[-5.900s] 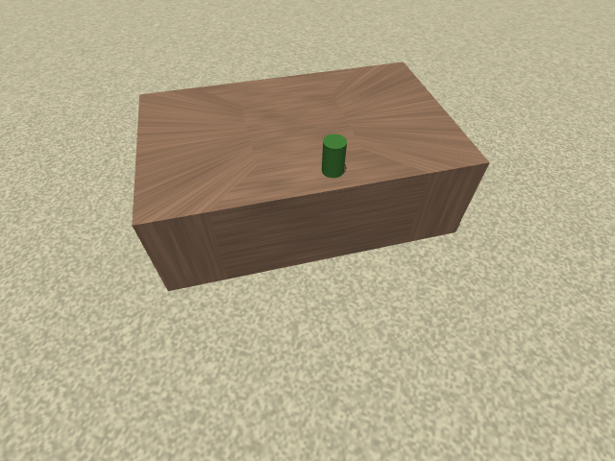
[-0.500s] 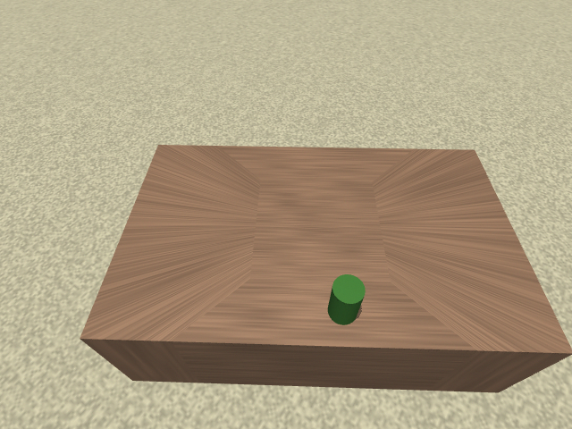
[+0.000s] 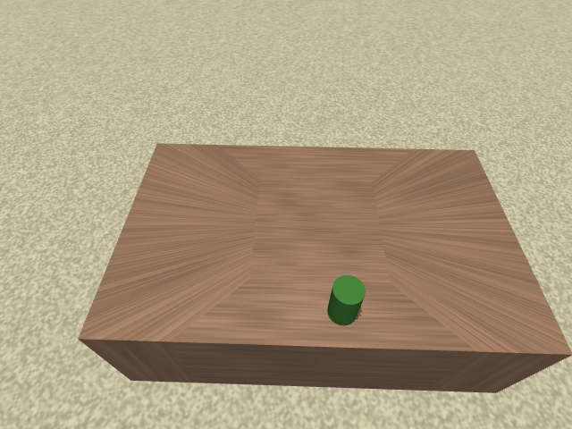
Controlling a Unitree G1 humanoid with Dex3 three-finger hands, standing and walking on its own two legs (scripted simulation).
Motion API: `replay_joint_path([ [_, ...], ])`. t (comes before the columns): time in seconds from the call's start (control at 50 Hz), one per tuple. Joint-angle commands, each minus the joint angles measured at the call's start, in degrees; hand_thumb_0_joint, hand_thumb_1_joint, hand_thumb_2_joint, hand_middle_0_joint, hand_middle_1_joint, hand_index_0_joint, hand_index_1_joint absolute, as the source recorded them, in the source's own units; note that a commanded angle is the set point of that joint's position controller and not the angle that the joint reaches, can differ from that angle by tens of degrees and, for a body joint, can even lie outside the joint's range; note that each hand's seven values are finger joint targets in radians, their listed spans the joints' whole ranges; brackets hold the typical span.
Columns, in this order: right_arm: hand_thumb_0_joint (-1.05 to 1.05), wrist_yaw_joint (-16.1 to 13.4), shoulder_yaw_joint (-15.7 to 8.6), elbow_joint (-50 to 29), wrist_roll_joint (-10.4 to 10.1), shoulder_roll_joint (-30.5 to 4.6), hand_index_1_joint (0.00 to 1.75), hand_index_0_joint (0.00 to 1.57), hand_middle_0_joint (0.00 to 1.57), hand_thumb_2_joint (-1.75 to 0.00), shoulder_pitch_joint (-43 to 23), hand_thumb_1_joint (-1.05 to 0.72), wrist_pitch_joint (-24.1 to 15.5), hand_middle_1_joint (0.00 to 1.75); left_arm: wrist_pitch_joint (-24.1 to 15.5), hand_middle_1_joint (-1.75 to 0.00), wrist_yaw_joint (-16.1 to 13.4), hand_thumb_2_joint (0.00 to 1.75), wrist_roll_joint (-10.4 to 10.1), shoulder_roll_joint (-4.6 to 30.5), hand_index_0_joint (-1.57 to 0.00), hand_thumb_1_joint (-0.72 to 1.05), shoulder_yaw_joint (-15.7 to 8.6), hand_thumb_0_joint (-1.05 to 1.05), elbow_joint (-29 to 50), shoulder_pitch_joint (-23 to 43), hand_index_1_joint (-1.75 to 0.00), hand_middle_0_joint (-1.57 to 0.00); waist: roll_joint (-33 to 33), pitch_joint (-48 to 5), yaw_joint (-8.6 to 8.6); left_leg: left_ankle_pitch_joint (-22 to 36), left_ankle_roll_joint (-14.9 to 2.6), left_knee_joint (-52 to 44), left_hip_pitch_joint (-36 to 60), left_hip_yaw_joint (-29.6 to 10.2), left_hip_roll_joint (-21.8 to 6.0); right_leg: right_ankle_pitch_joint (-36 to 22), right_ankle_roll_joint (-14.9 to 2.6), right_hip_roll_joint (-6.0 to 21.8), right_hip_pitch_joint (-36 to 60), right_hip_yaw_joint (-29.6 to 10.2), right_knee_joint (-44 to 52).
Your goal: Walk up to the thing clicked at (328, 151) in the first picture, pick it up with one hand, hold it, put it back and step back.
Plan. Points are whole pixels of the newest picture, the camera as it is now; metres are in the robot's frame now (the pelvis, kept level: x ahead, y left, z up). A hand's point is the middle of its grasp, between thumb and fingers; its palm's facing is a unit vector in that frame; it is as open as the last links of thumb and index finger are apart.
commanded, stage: stand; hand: right
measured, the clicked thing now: (345, 301) +0.44 -0.14 -0.33
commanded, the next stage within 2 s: go down in 0.70 s
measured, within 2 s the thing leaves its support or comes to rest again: neither
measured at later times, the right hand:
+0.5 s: hand out of the picture +0.07 -0.25 -0.16, palm faces -0.02 +0.94 -0.34, open 7.4 cm
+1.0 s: hand out of the picture +0.14 -0.24 -0.16, palm faces +0.05 +0.95 -0.32, open 10.0 cm
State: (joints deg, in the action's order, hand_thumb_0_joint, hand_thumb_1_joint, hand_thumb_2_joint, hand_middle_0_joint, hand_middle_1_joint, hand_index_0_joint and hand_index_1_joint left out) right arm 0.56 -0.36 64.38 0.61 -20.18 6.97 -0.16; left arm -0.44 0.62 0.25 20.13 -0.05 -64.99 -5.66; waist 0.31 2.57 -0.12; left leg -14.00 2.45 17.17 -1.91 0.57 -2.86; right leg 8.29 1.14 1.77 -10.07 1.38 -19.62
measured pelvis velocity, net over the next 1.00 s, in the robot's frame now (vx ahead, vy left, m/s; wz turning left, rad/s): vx -0.02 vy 0.01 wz -0.01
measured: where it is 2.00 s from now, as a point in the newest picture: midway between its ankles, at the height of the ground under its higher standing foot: outside the picture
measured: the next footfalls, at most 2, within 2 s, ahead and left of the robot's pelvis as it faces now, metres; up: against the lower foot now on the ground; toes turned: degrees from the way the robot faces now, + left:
none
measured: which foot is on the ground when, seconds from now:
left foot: down 0.00-1.00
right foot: down 0.00-1.00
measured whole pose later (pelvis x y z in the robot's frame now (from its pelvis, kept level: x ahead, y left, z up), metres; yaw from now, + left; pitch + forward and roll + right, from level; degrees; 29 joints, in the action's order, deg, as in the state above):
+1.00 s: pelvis -0.02 +0.01 -0.01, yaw -1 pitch +4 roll +0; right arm 1.6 -8.6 61.9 3.8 -18.9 -4.0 0.7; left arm -1.5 -2.2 -1.8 16.0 -1.5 -48.2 -10.7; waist 0.1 2.5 -0.5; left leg -17.9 1.6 28.4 -14.1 1.3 -2.0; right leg 10.6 1.8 2.7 -21.7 0.0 -28.5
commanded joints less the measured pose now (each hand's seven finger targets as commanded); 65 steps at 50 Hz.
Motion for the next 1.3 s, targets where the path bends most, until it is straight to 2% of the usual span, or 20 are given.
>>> replay_joint_path([
  [0.0,0.00,-1.0,-2.3,-3.1,0.0,-12.2,0.30,0.20,0.20,-0.90,-1.1,-0.90,-1.2,0.30,-1.5,-0.30,-1.0,0.90,0.1,12.6,-0.20,0.90,-2.2,0.00,3.2,2.0,-0.30,-0.20,0.0,-4.3,0.10,10.2,-2.84,-2.6,-3.2,-3.1,-5.4,-11.1,-2.22,6.1,5.0,-5.0,1.5],
  [0.2,0.00,-1.1,-2.4,-3.2,0.1,-12.2,0.30,0.20,0.20,-0.90,-1.0,-0.90,-1.2,0.30,-1.3,-0.30,-1.0,0.90,0.1,12.4,-0.20,0.90,-2.2,0.00,3.4,2.0,-0.30,-0.20,0.4,-4.0,0.08,10.1,-2.67,-3.1,-3.3,-3.0,-5.3,-9.8,-2.20,6.1,4.8,-5.0,1.5],
  [0.28,0.00,-1.1,-2.4,-3.4,0.0,-12.4,0.30,0.20,0.20,-0.90,-1.4,-0.90,-1.3,0.30,-1.3,-0.30,-1.0,0.90,0.2,12.2,-0.20,0.90,-2.1,0.00,3.5,2.0,-0.30,-0.20,0.7,-4.5,0.05,11.9,-2.82,-2.8,-3.1,-3.1,-5.4,-12.4,-2.18,6.1,5.7,-4.8,1.1],
  [0.44,0.00,-1.0,-2.5,-3.5,0.1,-12.2,0.30,0.20,0.20,-0.90,-1.3,-0.90,-1.1,0.30,-1.3,-0.30,-1.1,0.90,0.2,12.3,-0.20,0.90,-2.1,0.00,3.4,1.9,-0.30,-0.20,-0.8,-3.2,-0.07,9.2,-2.90,-3.2,-4.2,-3.2,-5.2,-8.7,-2.06,6.0,5.0,-4.7,1.8],
  [0.68,0.00,-1.0,-2.5,-3.5,-0.1,-12.2,0.30,0.20,0.20,-0.90,-1.0,-0.90,-1.2,0.30,-1.4,-0.30,-1.1,0.90,0.1,12.3,-0.20,0.90,-2.1,0.00,3.7,1.4,-0.30,-0.20,0.5,-4.6,0.08,12.3,-2.80,-2.7,-3.2,-3.0,-5.2,-13.1,-2.34,6.2,6.0,-4.5,1.0],
  [0.76,0.00,-1.0,-2.4,-3.5,0.0,-12.1,0.30,0.20,0.20,-0.90,-0.9,-0.90,-1.1,0.30,-1.4,-0.30,-1.2,0.90,0.2,12.5,-0.20,0.90,-2.1,0.00,3.5,1.6,-0.30,-0.20,-0.3,-3.8,0.07,10.2,-2.90,-3.1,-4.1,-3.2,-5.2,-10.8,-2.15,6.1,5.9,-4.6,1.5],
  [0.78,0.00,-0.9,-2.5,-3.5,0.0,-12.0,0.22,0.12,0.12,-0.82,-1.0,-0.82,-1.0,0.22,-1.4,-0.28,-1.2,0.88,0.1,12.5,-0.18,0.85,-2.2,0.00,3.5,1.4,-0.29,-0.19,-0.5,-3.4,-0.06,9.1,-3.00,-3.2,-4.4,-3.3,-5.1,-9.4,-2.08,6.0,5.8,-4.6,1.9],
  [0.8,0.00,-1.5,-3.7,-23.6,-2.8,-3.1,0.14,0.04,0.05,-0.74,-21.1,-0.74,-6.5,0.14,-4.0,-0.33,-2.2,0.93,-2.7,3.8,-0.22,0.90,-1.4,0.00,19.6,0.5,-0.33,-0.23,-5.1,-0.3,-5.80,8.1,-2.10,2.7,-15.9,1.3,3.1,-1.7,-1.58,-1.0,0.2,1.9,-1.3],
  [0.82,0.00,-1.6,-4.3,-20.7,-2.1,-6.0,0.06,0.04,0.04,-0.66,-26.5,-0.66,-6.4,0.06,-3.6,-0.31,-2.7,0.92,-3.4,5.4,-0.21,0.90,-1.6,0.00,17.5,-1.2,-0.32,-0.21,-1.2,-2.2,-3.34,6.8,-2.00,3.2,-14.4,1.7,3.4,-0.1,-1.56,-1.2,0.9,1.1,-1.8],
  [0.84,0.00,-1.5,-6.1,-16.5,-0.9,-10.1,0.06,0.04,0.04,-0.58,-20.7,-0.58,-4.8,0.06,-3.2,-0.31,-3.2,0.93,-3.5,5.9,-0.20,0.90,-1.7,0.00,17.6,-2.8,-0.31,-0.21,-0.7,-2.3,-3.10,4.7,-1.93,3.6,-15.9,1.6,3.0,1.5,-1.66,-1.3,0.6,0.8,-2.6],
  [0.88,0.00,-1.0,-10.3,-2.2,0.6,-13.2,0.06,0.04,0.04,-0.42,-12.7,-0.42,-1.0,0.06,-2.4,-0.30,-3.8,0.90,-3.2,7.3,-0.21,0.89,-3.5,0.00,19.3,-5.7,-0.30,-0.21,2.4,-5.5,-1.70,6.2,-1.90,6.2,-16.7,1.8,2.9,-2.1,-1.67,-1.7,-1.6,0.8,-6.5],
  [0.92,0.00,-0.1,-13.0,-6.3,4.3,-15.6,0.05,0.05,0.06,-0.26,-16.2,-0.26,-0.9,0.05,-2.5,-0.30,-4.1,0.91,-1.8,6.6,-0.20,0.90,-5.0,0.00,20.9,-9.4,-0.30,-0.20,1.4,-14.5,-0.59,10.1,-2.05,8.4,-14.1,1.3,2.8,-6.8,-1.38,-1.8,-1.0,1.2,-9.2],
  [0.96,0.00,1.0,-14.1,-6.6,5.2,-13.7,0.04,0.05,0.07,-0.18,-6.6,-0.18,1.4,0.04,-2.9,-0.30,-4.0,0.89,-1.4,5.0,-0.20,0.90,-4.5,0.00,23.7,-9.1,-0.30,-0.20,-2.5,-16.0,2.50,10.3,-2.69,9.1,-12.6,1.8,2.8,-8.4,-0.72,-2.0,-1.1,1.5,-8.9],
  [1.0,0.00,1.6,-14.0,-9.3,5.8,-13.5,0.03,0.06,0.08,-0.13,-7.0,-0.09,4.3,0.03,-3.2,-0.30,-4.2,0.88,-1.7,4.7,-0.21,0.90,-4.4,0.00,25.8,-7.5,-0.29,-0.20,-2.9,-15.6,2.01,10.4,-2.72,8.7,-11.8,2.0,3.1,-8.3,-1.00,-2.1,-1.8,1.5,-8.6],
  [1.06,0.00,2.4,-12.1,-15.4,4.7,-10.7,0.03,0.07,0.08,-0.09,-7.6,0.11,8.3,0.03,-3.5,-0.30,-4.1,0.88,-2.3,3.8,-0.20,0.89,-3.7,0.00,29.5,-4.8,-0.30,-0.20,-3.5,-10.6,1.29,6.0,-2.94,8.1,-14.7,2.1,3.5,-3.6,-1.26,-1.6,-4.8,1.4,-7.8],
  [1.12,0.00,3.3,-12.4,-19.2,3.8,-10.5,0.04,0.06,0.07,-0.07,-6.6,0.27,10.9,0.04,-3.9,-0.30,-4.4,0.89,-2.6,3.6,-0.20,0.89,-3.5,0.00,32.0,-4.4,-0.30,-0.20,-1.3,-9.0,0.56,3.2,-2.76,8.6,-17.1,2.4,3.8,-0.5,-1.61,-1.4,-6.4,0.9,-8.6],
  [1.22,0.00,4.2,-12.8,-27.7,3.8,-11.3,0.05,0.04,0.04,-0.06,-9.3,0.46,11.9,0.05,-5.3,-0.30,-5.0,0.89,-2.0,3.5,-0.20,0.89,-3.9,0.00,32.6,-6.7,-0.30,-0.20,-1.5,-12.4,-1.16,4.5,-2.36,11.6,-19.8,2.0,3.9,-1.6,-1.88,-1.0,-5.2,0.6,-11.9],
  [1.24,0.00,3.9,-14.6,-27.5,4.0,-13.3,0.05,0.04,0.04,-0.06,-7.6,0.49,11.9,0.05,-5.7,-0.30,-5.1,0.89,-1.8,3.3,-0.20,0.89,-3.5,0.00,32.9,-6.3,-0.31,-0.20,-1.5,-12.2,-0.64,4.4,-2.32,12.2,-20.0,1.9,3.8,-1.6,-1.90,-1.1,-6.1,0.6,-12.7],
  [1.26,0.00,4.2,-12.9,-28.1,4.1,-11.0,0.05,0.04,0.04,-0.06,-7.3,0.48,12.0,0.05,-6.0,-0.30,-5.3,0.89,-1.7,3.0,-0.20,0.89,-3.6,0.00,32.4,-6.9,-0.30,-0.20,-2.0,-12.8,-1.25,5.6,-2.27,13.2,-20.7,1.7,3.7,-2.5,-1.94,-1.1,-5.6,0.6,-13.5],
  [1.28,0.00,4.1,-13.6,-30.5,4.3,-11.8,0.05,0.04,0.03,-0.06,-8.1,0.50,11.7,0.05,-6.4,-0.30,-5.5,0.90,-1.5,2.9,-0.20,0.89,-3.6,0.00,32.5,-7.2,-0.31,-0.20,-2.4,-15.1,-1.25,6.4,-2.22,14.1,-20.6,1.7,3.6,-3.5,-1.91,-1.0,-5.1,0.4,-14.5],
])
